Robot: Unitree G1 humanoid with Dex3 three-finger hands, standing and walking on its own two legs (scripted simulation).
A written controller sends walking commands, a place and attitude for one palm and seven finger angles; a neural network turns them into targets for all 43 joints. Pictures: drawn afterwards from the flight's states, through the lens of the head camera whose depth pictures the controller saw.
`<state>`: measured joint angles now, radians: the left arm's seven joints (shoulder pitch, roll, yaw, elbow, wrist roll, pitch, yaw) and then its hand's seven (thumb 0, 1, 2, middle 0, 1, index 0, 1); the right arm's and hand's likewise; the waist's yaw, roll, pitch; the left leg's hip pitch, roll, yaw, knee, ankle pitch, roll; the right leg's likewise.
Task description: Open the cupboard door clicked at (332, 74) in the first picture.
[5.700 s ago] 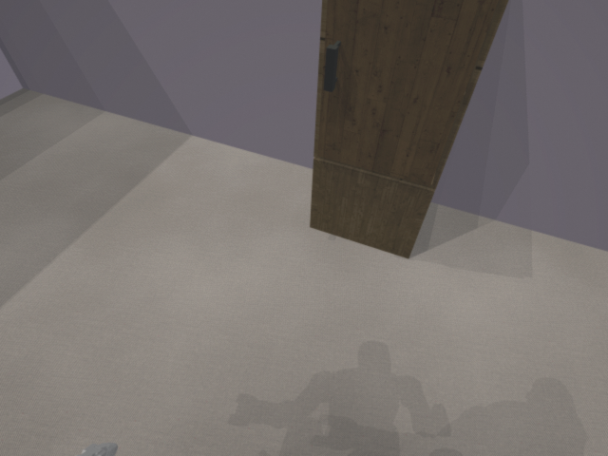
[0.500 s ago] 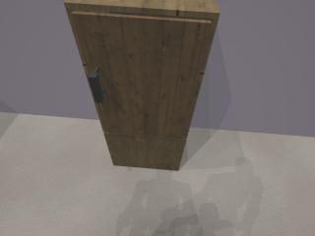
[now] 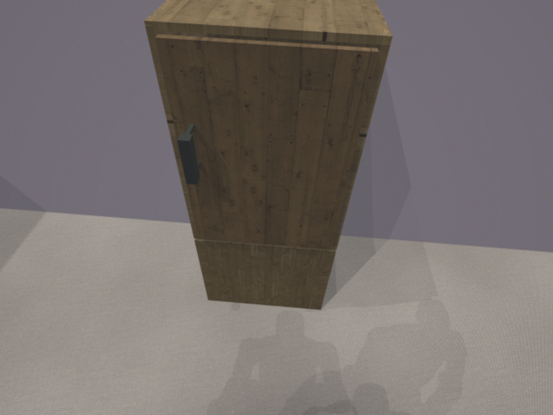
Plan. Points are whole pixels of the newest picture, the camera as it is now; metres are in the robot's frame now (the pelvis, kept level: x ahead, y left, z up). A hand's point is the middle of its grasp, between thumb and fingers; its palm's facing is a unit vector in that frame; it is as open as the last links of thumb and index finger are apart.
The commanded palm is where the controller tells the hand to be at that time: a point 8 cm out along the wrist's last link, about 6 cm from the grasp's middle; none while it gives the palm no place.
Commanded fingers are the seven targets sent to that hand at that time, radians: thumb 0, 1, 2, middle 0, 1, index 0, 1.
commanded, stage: look again from close up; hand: left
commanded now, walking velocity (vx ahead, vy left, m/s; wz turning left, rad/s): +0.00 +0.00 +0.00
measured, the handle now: (192, 153) +0.65 +0.24 +0.01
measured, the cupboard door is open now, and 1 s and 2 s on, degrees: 0 0 0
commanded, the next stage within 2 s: shuffle to correct the standing spot in 0.14 s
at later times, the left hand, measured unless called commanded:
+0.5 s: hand out of the picture -0.03 +0.17 -0.18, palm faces +0.09 -0.99 -0.14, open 7.4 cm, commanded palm none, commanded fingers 0.00 0.90 0.90 -0.20 -0.30 -0.20 -0.30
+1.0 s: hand out of the picture +0.08 +0.20 -0.17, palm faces +0.11 -0.98 -0.18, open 7.3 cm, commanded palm none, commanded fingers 0.00 0.90 0.90 -0.20 -0.30 -0.20 -0.30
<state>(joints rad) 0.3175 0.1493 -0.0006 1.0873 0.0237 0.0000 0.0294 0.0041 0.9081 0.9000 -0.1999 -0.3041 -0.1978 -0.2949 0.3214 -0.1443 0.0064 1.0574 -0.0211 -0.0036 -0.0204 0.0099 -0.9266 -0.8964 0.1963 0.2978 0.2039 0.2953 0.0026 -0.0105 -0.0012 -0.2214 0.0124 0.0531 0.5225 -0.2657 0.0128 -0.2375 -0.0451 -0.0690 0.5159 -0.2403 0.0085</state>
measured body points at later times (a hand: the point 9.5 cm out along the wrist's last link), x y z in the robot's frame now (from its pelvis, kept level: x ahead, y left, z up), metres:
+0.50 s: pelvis +0.01 +0.01 -0.01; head +0.00 +0.02 +0.44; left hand -0.04 +0.22 -0.17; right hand -0.01 -0.21 -0.16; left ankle +0.01 +0.11 -0.74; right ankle +0.02 -0.12 -0.74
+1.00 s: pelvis +0.09 +0.03 +0.01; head +0.09 +0.04 +0.46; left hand +0.07 +0.25 -0.15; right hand +0.11 -0.20 -0.15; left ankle +0.15 +0.16 -0.70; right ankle +0.08 -0.08 -0.74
